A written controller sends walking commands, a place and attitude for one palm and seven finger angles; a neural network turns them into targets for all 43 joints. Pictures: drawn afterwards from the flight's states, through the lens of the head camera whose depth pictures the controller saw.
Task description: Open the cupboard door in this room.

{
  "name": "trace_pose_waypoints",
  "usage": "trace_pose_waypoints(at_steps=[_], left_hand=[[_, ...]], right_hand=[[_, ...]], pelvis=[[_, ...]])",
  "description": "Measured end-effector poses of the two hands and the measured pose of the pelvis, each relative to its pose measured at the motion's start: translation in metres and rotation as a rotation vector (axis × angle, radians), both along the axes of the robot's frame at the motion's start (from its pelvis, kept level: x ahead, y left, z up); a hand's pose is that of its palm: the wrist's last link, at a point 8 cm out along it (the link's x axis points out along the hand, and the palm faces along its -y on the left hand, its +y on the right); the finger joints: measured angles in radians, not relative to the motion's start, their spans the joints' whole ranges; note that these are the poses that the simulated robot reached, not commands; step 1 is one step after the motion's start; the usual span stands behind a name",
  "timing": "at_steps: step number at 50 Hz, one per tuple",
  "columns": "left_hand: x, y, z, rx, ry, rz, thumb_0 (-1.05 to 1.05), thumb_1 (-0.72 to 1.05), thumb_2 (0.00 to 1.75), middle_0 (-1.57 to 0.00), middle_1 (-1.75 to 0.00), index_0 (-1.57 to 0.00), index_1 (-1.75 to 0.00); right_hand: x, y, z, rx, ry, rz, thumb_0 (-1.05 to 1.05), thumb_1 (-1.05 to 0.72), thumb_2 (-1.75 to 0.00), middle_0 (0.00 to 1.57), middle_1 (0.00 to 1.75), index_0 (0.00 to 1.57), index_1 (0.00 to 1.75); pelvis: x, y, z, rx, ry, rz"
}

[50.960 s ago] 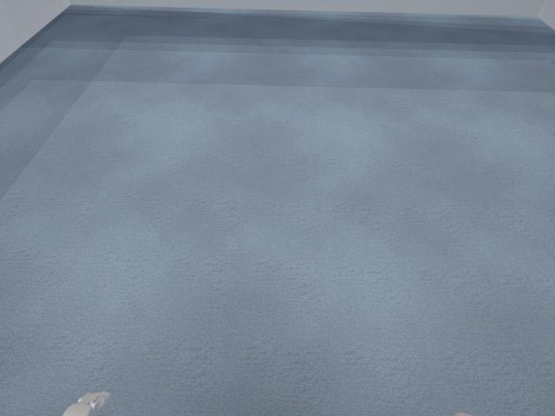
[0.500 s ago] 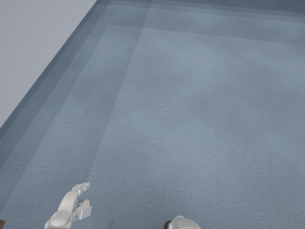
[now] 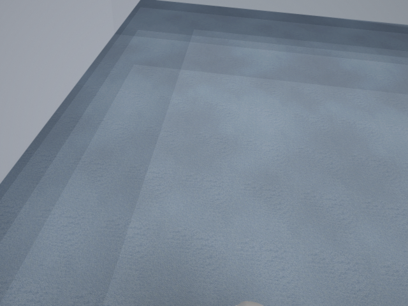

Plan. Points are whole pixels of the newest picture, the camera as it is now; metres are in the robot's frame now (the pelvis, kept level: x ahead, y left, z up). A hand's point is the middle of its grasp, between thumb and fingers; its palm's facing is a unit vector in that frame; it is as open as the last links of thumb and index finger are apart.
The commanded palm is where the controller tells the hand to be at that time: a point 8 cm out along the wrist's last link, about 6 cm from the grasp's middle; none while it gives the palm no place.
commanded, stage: walk to a spot facing it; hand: left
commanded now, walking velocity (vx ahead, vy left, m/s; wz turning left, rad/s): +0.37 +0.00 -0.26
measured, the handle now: out of the picture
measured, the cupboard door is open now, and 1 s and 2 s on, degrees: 39 39 39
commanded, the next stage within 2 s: turn to face it in 0.34 s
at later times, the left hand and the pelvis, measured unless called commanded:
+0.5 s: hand (153, 258) +0.25 +0.14 -0.18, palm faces +0.01 -0.99 -0.16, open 7.3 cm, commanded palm none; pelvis +0.24 -0.04 +0.00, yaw -2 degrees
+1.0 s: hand (161, 196) +0.41 +0.15 -0.15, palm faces +0.27 -0.93 -0.26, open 7.4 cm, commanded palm none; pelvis +0.35 -0.06 +0.00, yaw +15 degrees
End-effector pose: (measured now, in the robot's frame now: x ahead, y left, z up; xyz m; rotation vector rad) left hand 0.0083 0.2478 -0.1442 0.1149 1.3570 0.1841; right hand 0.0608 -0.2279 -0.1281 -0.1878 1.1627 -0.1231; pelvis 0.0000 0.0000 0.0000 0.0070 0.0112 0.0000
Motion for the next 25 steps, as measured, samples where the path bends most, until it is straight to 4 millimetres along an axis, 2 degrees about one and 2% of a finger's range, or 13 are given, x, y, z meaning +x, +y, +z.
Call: trace_pose_waypoints(at_steps=[4, 8, 10, 12, 14, 16, 21, 25], left_hand=[[0.071, -0.015, 0.011, -0.012, -0.071, -0.055, 0.01, 0.91, 0.90, -0.19, -0.30, -0.19, -0.30], [0.147, -0.036, 0.011, -0.004, -0.136, -0.121, 0.01, 0.91, 0.90, -0.20, -0.30, -0.19, -0.30], [0.180, -0.044, 0.004, 0.013, -0.185, -0.139, 0.01, 0.91, 0.90, -0.20, -0.30, -0.19, -0.30], [0.200, -0.052, 0.002, 0.020, -0.210, -0.125, 0.00, 0.91, 0.90, -0.20, -0.30, -0.20, -0.30], [0.211, -0.058, 0.004, 0.019, -0.196, -0.113, 0.00, 0.91, 0.90, -0.20, -0.30, -0.20, -0.30], [0.216, -0.063, 0.006, 0.019, -0.162, -0.101, 0.00, 0.91, 0.90, -0.20, -0.30, -0.20, -0.30], [0.225, -0.060, 0.006, 0.003, -0.057, -0.093, 0.00, 0.93, 0.90, -0.20, -0.30, -0.20, -0.30], [0.234, -0.055, -0.004, -0.028, 0.014, -0.057, 0.00, 0.92, 0.90, -0.20, -0.30, -0.20, -0.30]], right_hand=[[-0.016, -0.010, -0.005, 0.013, 0.133, -0.069, -0.01, -0.93, -0.90, 0.20, 0.30, 0.20, 0.30], [-0.030, -0.024, -0.018, 0.041, 0.266, -0.137, 0.00, -0.93, -0.90, 0.20, 0.30, 0.20, 0.30], [-0.031, -0.032, -0.029, 0.054, 0.324, -0.162, 0.00, -0.92, -0.90, 0.20, 0.30, 0.20, 0.30], [-0.021, -0.040, -0.032, 0.056, 0.369, -0.171, 0.00, -0.92, -0.90, 0.20, 0.30, 0.20, 0.30], [0.002, -0.046, -0.029, 0.047, 0.365, -0.176, 0.00, -0.92, -0.90, 0.20, 0.30, 0.20, 0.30], [0.036, -0.051, -0.021, 0.038, 0.324, -0.177, 0.01, -0.92, -0.90, 0.20, 0.30, 0.20, 0.30], [0.132, -0.051, -0.004, 0.032, 0.175, -0.153, 0.00, -0.92, -0.90, 0.19, 0.30, 0.20, 0.30], [0.210, -0.041, -0.002, 0.022, 0.084, -0.100, 0.00, -0.91, -0.90, 0.19, 0.30, 0.20, 0.30]], pelvis=[[0.036, -0.005, 0.005, -0.001, 0.002, -0.022], [0.077, -0.021, -0.002, 0.009, -0.009, -0.042], [0.099, -0.033, -0.014, 0.026, -0.014, -0.042], [0.115, -0.039, -0.017, 0.012, -0.026, -0.041], [0.132, -0.042, -0.013, -0.001, -0.028, -0.038], [0.150, -0.045, -0.006, -0.006, -0.019, -0.041], [0.196, -0.046, 0.005, -0.008, 0.003, -0.047], [0.236, -0.036, 0.002, -0.023, -0.007, -0.040]])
